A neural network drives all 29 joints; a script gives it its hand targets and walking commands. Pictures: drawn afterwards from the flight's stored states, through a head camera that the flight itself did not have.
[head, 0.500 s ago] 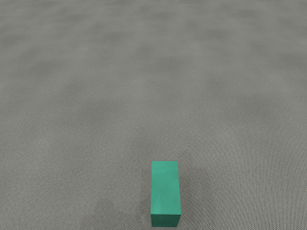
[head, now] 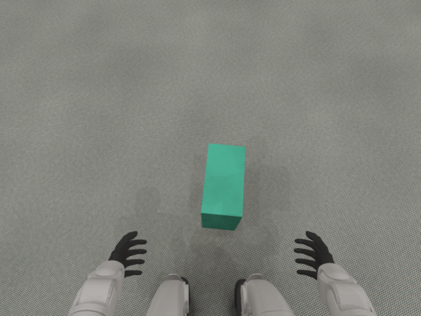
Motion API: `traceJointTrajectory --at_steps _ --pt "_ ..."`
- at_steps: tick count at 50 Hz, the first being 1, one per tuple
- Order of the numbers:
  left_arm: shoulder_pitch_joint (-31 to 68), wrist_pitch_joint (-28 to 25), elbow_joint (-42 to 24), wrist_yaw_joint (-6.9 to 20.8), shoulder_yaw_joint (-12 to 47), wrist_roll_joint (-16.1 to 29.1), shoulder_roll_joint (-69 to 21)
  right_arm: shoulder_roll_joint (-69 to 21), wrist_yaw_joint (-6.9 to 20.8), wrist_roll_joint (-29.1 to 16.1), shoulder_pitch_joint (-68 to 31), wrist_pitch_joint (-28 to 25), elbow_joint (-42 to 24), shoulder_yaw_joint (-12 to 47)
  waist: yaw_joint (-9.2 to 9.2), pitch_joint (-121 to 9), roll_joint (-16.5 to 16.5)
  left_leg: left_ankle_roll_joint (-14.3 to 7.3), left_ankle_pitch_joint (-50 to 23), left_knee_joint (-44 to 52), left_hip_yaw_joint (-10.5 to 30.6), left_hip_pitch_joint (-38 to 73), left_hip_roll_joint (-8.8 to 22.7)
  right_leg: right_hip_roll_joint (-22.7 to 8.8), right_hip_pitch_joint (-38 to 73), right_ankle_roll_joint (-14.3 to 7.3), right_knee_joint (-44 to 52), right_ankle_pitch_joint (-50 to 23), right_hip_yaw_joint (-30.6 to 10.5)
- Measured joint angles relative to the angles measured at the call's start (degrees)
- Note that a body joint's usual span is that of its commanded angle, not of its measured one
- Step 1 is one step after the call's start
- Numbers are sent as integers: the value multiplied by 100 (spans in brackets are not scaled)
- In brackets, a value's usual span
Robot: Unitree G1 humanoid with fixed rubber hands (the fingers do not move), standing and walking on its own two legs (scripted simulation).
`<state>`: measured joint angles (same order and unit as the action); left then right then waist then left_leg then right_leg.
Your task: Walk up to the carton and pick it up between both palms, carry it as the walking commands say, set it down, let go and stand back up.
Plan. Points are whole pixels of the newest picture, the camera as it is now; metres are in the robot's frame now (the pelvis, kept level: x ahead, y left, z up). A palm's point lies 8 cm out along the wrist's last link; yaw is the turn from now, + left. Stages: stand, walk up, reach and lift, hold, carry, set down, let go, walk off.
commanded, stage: reach and lift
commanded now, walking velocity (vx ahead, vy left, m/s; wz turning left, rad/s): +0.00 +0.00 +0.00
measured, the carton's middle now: (222, 189) +0.53 -0.06 -0.59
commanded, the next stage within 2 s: none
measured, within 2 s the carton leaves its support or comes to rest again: neither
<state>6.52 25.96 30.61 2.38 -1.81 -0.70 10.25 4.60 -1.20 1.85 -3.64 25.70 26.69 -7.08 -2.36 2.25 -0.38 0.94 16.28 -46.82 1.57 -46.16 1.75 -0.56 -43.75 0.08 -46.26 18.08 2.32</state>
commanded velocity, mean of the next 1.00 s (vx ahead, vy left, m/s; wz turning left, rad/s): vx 0.00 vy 0.00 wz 0.00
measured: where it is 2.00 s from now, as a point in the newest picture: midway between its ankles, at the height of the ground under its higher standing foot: outside the picture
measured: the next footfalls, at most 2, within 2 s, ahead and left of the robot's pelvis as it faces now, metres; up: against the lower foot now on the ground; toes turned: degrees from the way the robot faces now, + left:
none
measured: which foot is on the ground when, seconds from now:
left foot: down 0.00-1.00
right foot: down 0.00-1.00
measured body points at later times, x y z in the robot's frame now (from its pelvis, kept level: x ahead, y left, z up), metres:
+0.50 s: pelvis -0.04 +0.01 -0.04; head +0.19 +0.01 +0.35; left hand +0.39 +0.16 -0.15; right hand +0.36 -0.20 -0.15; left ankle +0.06 +0.13 -0.70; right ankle +0.04 -0.12 -0.70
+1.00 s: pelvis -0.01 +0.00 -0.05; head +0.31 -0.02 +0.27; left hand +0.53 +0.11 -0.18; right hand +0.48 -0.22 -0.18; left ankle +0.06 +0.13 -0.70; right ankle +0.04 -0.12 -0.70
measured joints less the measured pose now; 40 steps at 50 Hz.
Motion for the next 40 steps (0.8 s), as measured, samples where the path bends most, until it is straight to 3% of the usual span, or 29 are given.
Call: traceJointTrajectory --at_steps 8,15,22,29,40 --pt "1855 314 783 19 -280 37 201 68 -250 -173 -1535 399 403 -29 -14 546 27 -34 76 -621 -10 -244 75 81 -271 -16 -608 21 -41" --pt "3132 230 1509 -179 -488 -69 58 -77 -461 25 -2962 285 1193 -515 -43 644 32 -39 -12 -800 -25 -738 -26 5 -792 27 -863 -13 -91" --pt "3942 -80 1698 -511 -608 -106 -85 -51 -619 129 -3801 -172 1631 -962 -35 588 50 -51 -73 -855 -67 -1415 -101 -61 -1483 84 -961 -36 -147" --pt "4296 -615 1643 -807 -679 -147 -213 84 -569 104 -4111 -889 1786 -1194 -24 207 59 -81 8 -912 -144 -2184 -118 -80 -2275 132 -1024 29 -228" --pt "5062 -1494 1909 -880 -1023 -412 -243 166 -377 124 -4787 -1765 1888 -1352 -136 -262 -31 -82 8 -801 -203 -3102 -67 -25 -3221 154 -894 -13 -295"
